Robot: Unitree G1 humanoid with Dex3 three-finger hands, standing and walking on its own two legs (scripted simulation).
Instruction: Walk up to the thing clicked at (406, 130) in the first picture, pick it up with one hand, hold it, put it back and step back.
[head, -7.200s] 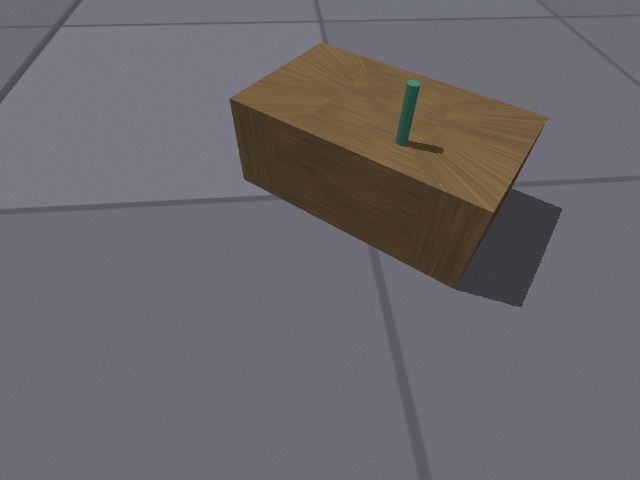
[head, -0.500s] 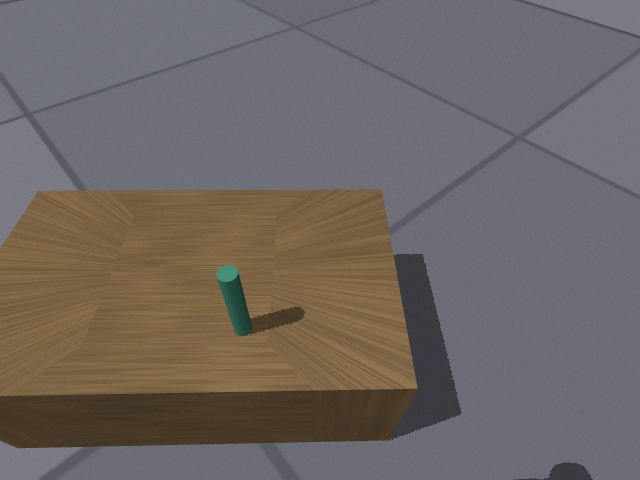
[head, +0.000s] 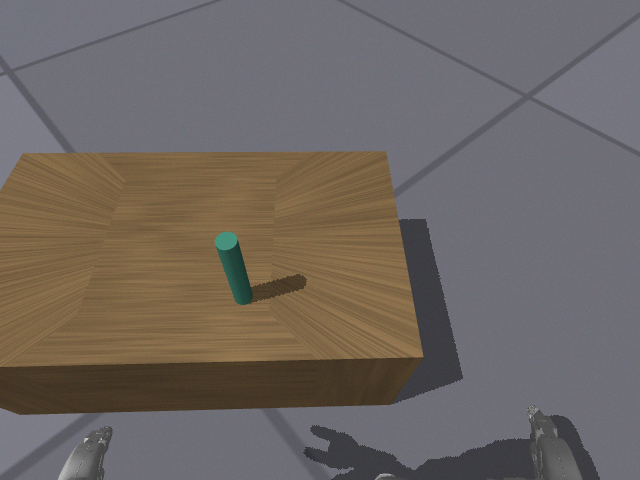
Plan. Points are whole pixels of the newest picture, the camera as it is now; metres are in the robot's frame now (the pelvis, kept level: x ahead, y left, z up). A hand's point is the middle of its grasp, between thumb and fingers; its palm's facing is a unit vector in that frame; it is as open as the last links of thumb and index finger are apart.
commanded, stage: go down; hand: left
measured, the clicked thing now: (235, 272) +0.52 +0.17 -0.23
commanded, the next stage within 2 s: none
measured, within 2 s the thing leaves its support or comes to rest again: neither
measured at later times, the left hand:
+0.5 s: hand (126, 464) +0.16 +0.25 -0.12, palm faces +0.05 -0.95 -0.31, open 17.5 cm
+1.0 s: hand (111, 449) +0.18 +0.27 -0.10, palm faces +0.12 -0.94 -0.31, open 17.5 cm
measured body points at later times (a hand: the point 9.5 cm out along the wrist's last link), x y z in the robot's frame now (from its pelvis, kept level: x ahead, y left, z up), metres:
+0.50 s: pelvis +0.01 +0.01 -0.01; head +0.06 +0.01 +0.44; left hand +0.16 +0.30 -0.09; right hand +0.17 -0.27 -0.09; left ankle -0.03 +0.11 -0.72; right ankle +0.03 -0.13 -0.72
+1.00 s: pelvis +0.01 +0.00 -0.02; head +0.05 +0.00 +0.43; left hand +0.17 +0.32 -0.07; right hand +0.17 -0.26 -0.07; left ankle -0.03 +0.11 -0.72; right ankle +0.03 -0.13 -0.72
